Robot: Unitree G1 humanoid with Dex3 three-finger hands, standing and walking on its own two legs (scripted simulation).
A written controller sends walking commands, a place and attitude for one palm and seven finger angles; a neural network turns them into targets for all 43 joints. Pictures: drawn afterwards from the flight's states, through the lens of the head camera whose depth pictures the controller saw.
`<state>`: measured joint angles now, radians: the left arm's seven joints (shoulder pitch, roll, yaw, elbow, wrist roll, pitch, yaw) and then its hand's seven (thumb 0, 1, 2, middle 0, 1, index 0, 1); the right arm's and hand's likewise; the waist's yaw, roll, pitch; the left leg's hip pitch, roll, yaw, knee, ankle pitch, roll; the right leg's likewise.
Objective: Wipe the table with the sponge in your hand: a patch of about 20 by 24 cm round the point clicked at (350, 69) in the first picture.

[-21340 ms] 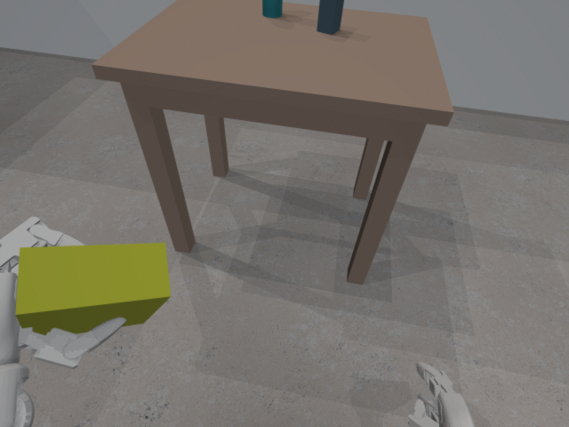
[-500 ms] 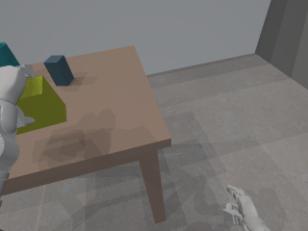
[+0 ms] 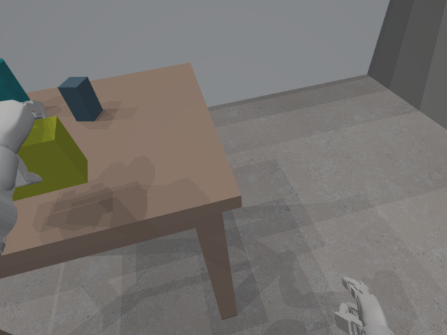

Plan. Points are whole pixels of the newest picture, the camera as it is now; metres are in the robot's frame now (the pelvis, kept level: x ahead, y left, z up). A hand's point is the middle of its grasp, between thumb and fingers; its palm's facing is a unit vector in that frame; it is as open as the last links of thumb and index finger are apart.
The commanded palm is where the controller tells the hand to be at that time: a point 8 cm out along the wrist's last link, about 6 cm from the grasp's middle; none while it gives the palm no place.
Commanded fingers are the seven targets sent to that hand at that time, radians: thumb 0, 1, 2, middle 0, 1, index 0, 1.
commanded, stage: lower the sponge onto the table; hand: left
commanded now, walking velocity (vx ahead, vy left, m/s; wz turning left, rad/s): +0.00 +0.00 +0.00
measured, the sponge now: (36, 168) +0.30 +0.37 +0.17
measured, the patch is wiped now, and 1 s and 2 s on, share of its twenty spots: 0.05 0.05 0.10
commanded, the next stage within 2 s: wipe forward along the first lane in 1.26 s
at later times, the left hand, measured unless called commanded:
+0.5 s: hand (26, 164) +0.29 +0.37 +0.20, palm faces +0.16 +0.06 -0.98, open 9.8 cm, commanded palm +0.25 +0.37 +0.25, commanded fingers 0.00 0.10 1.30 -1.20 -1.60 -1.20 -1.60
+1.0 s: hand (38, 179) +0.29 +0.37 +0.16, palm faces +0.03 +0.02 -1.00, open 9.8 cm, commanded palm +0.25 +0.37 +0.22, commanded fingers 0.00 0.10 1.30 -1.20 -1.60 -1.20 -1.60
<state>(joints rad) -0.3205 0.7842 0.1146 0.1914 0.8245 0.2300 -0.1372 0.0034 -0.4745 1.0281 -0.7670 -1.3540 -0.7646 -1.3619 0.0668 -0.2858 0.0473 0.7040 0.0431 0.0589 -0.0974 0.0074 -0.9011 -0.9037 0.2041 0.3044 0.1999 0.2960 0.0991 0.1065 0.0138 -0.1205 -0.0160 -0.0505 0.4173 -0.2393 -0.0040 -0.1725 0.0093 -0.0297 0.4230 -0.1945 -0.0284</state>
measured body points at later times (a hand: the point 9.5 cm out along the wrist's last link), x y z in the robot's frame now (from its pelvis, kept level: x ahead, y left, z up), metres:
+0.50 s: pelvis +0.01 +0.01 +0.00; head +0.00 -0.03 +0.45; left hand +0.28 +0.36 +0.25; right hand +0.23 -0.20 -0.10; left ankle -0.01 +0.12 -0.74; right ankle +0.03 -0.10 -0.74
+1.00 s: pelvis +0.01 +0.02 +0.00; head +0.01 -0.01 +0.45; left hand +0.28 +0.37 +0.21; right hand +0.23 -0.20 -0.10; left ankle -0.01 +0.12 -0.74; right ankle +0.03 -0.10 -0.74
